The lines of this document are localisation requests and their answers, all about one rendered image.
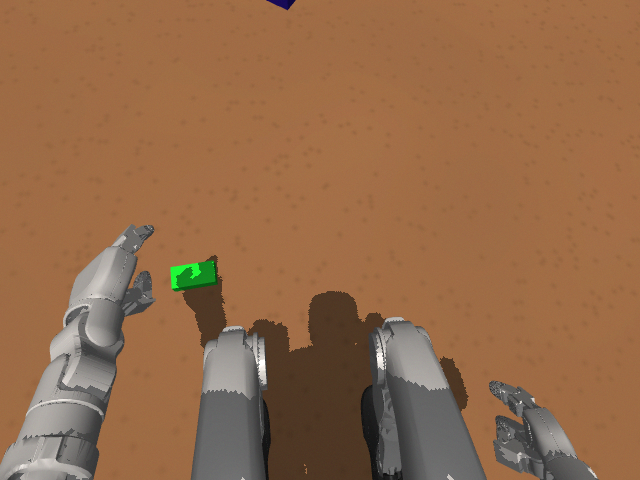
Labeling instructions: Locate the right robot foot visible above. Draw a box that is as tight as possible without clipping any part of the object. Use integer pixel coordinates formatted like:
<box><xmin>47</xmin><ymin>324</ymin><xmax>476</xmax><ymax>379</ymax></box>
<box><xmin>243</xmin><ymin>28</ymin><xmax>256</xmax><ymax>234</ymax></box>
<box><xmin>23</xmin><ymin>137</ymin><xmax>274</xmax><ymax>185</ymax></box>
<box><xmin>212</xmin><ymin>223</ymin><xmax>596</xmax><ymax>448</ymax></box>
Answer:
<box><xmin>361</xmin><ymin>385</ymin><xmax>403</xmax><ymax>480</ymax></box>

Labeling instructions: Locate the right robot arm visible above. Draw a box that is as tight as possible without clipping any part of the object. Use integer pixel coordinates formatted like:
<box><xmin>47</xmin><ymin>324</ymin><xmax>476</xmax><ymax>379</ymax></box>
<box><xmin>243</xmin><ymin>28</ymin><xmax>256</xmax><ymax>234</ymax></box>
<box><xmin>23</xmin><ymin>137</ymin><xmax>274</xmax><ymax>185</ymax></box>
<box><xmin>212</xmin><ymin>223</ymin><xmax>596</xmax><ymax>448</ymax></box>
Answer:
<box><xmin>543</xmin><ymin>457</ymin><xmax>599</xmax><ymax>480</ymax></box>

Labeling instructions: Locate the left robot arm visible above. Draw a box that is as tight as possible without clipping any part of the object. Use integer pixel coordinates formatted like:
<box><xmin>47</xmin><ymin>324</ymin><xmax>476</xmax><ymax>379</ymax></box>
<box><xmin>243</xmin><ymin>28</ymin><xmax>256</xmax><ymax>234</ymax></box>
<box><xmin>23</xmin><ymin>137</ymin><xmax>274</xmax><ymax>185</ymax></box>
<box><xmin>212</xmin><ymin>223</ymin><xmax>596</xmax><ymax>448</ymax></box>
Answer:
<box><xmin>0</xmin><ymin>298</ymin><xmax>125</xmax><ymax>480</ymax></box>

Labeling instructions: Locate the small box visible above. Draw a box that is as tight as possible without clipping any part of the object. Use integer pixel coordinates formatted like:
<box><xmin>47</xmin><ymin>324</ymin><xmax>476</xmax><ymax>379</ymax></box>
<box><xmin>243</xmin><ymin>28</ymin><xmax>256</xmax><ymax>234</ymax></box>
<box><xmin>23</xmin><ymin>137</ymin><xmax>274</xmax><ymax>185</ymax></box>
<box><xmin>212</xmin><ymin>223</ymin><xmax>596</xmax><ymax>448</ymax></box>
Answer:
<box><xmin>170</xmin><ymin>261</ymin><xmax>218</xmax><ymax>292</ymax></box>

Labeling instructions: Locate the right robot hand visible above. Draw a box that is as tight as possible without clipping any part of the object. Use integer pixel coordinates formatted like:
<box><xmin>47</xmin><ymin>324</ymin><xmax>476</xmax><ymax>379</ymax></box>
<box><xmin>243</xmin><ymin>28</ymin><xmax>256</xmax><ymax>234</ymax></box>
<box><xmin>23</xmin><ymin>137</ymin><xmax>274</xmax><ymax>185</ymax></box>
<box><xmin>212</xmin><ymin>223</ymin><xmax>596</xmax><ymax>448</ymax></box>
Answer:
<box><xmin>489</xmin><ymin>381</ymin><xmax>578</xmax><ymax>480</ymax></box>

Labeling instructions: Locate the left robot hand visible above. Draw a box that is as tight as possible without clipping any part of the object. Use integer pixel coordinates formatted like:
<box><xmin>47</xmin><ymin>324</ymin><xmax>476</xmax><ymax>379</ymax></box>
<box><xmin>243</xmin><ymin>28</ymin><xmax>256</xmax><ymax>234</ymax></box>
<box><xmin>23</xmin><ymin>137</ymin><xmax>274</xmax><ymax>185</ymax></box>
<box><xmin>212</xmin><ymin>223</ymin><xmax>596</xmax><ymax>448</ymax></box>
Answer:
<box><xmin>69</xmin><ymin>224</ymin><xmax>156</xmax><ymax>317</ymax></box>

